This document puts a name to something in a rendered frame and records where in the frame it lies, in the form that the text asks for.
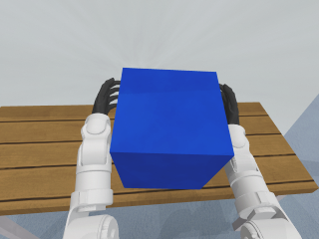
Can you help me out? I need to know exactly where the robot left forearm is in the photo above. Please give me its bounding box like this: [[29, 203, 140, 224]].
[[63, 113, 114, 239]]

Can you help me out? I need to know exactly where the carton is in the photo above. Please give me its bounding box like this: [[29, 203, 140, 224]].
[[109, 68, 234, 190]]

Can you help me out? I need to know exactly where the table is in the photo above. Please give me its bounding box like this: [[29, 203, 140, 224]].
[[0, 102, 319, 239]]

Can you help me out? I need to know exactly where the robot left hand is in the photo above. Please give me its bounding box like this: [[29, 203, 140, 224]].
[[92, 78, 121, 116]]

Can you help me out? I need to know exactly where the robot right hand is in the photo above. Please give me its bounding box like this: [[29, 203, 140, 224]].
[[219, 84, 240, 125]]

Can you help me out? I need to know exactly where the robot right forearm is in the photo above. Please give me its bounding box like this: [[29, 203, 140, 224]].
[[224, 124, 302, 239]]

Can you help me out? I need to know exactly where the left robot upper arm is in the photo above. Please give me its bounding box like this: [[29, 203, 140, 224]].
[[63, 214, 120, 239]]

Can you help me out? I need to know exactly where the right robot upper arm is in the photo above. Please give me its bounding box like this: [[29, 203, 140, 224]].
[[240, 218, 301, 239]]

